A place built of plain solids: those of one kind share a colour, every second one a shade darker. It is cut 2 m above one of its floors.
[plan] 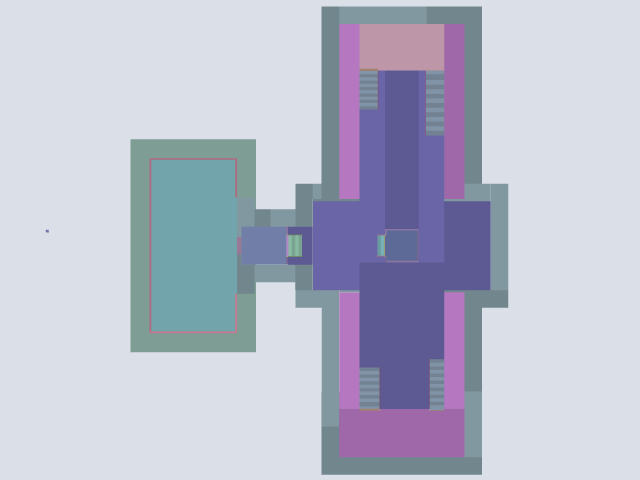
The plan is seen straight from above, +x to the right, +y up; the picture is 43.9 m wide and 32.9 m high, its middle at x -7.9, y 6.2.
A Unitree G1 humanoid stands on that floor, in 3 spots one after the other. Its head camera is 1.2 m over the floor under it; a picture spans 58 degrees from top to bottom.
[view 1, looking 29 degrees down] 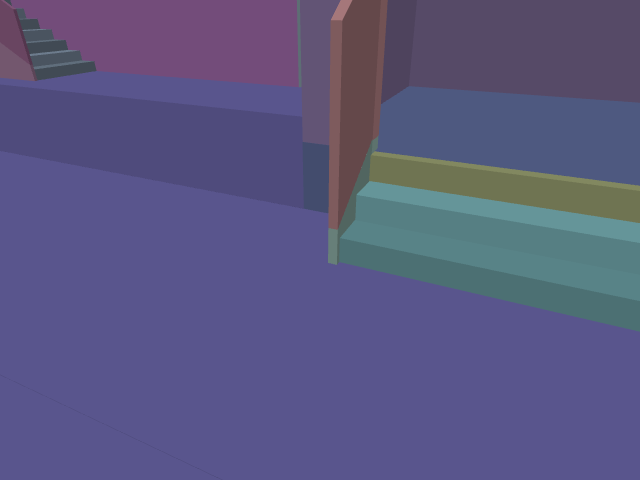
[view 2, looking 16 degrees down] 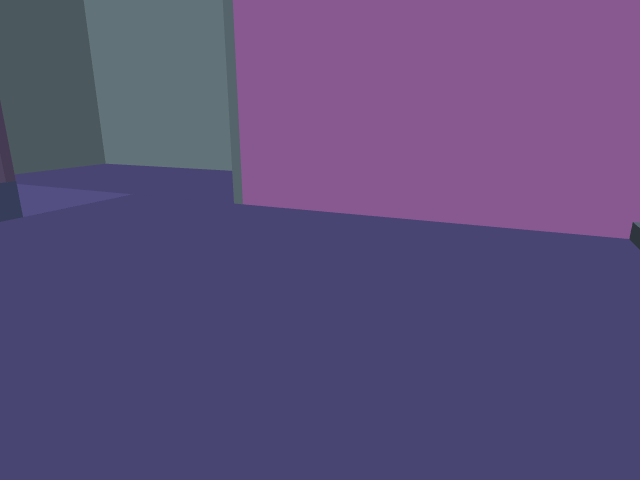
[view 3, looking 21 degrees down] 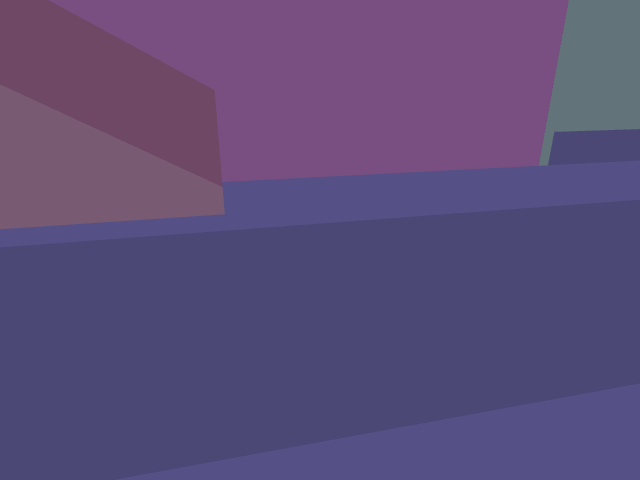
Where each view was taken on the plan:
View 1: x -5.76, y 5.81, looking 24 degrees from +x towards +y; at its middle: floor_concrete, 2.47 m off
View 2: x -4.50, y -0.74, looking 23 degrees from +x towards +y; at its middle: floor_concrete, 4.35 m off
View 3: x -4.57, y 13.34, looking -13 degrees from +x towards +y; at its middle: floor_concrete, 3.35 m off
